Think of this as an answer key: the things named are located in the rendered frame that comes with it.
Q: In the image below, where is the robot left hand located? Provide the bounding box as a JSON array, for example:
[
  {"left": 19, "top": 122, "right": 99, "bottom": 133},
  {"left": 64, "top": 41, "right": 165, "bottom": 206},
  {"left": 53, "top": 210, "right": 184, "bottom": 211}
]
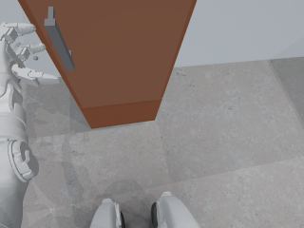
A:
[{"left": 0, "top": 22, "right": 60, "bottom": 86}]

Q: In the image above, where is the robot right shin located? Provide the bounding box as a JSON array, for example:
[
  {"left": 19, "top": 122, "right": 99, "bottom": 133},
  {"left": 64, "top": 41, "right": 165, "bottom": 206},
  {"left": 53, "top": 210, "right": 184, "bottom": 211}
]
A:
[{"left": 157, "top": 192, "right": 172, "bottom": 228}]

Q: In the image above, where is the robot left upper arm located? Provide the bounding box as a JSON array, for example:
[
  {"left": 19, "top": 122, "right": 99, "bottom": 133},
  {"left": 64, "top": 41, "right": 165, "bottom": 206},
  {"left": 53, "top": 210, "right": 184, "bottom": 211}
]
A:
[{"left": 0, "top": 140, "right": 39, "bottom": 228}]

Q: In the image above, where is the handle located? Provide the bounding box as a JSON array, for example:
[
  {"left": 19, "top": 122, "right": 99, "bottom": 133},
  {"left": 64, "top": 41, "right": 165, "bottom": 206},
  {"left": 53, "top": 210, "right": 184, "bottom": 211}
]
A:
[{"left": 44, "top": 7, "right": 75, "bottom": 71}]

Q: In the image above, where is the robot left forearm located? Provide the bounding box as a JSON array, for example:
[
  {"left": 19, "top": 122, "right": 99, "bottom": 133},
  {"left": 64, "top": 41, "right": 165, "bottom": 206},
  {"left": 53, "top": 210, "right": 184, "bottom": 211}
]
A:
[{"left": 0, "top": 73, "right": 29, "bottom": 145}]

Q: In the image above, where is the right robot thigh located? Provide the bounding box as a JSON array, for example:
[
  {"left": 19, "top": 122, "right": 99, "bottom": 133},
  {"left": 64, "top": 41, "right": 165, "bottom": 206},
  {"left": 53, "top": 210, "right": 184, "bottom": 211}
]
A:
[{"left": 156, "top": 196, "right": 200, "bottom": 228}]

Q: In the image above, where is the cupboard door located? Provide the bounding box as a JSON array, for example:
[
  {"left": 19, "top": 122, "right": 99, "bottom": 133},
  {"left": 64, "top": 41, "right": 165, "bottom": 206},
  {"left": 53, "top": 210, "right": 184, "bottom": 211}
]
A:
[{"left": 26, "top": 0, "right": 193, "bottom": 108}]

